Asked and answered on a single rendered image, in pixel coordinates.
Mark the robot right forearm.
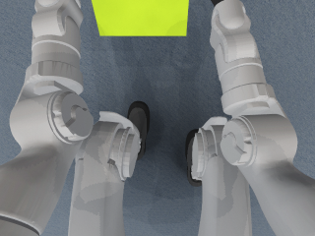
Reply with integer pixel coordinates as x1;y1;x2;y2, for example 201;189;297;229
210;0;297;140

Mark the carton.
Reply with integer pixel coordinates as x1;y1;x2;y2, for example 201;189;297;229
92;0;189;36

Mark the robot left upper arm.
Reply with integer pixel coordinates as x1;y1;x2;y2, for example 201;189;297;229
0;89;94;236

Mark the robot right shin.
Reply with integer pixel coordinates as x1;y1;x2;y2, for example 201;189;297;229
191;116;227;181

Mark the robot right upper arm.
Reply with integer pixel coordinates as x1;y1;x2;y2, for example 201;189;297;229
220;114;315;236

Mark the left robot foot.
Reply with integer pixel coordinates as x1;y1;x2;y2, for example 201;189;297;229
127;100;150;160

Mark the robot left forearm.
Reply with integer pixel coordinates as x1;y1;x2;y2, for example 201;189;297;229
15;0;84;105

